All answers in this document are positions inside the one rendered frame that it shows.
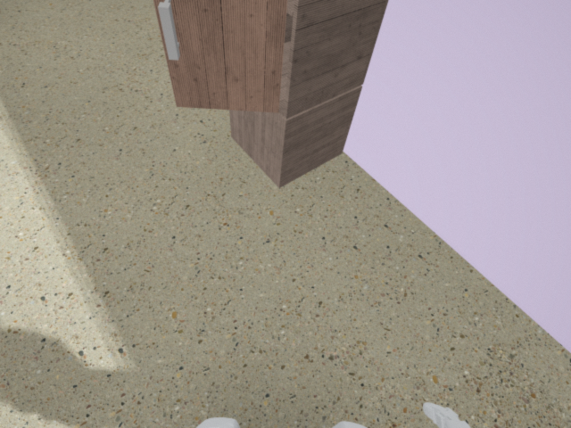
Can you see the cupboard door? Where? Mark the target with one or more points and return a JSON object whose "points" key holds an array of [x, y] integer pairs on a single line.
{"points": [[231, 53]]}

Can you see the handle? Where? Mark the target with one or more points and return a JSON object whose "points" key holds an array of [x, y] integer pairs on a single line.
{"points": [[169, 31]]}

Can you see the right robot hand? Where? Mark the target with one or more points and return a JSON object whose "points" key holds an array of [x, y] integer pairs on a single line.
{"points": [[443, 417]]}

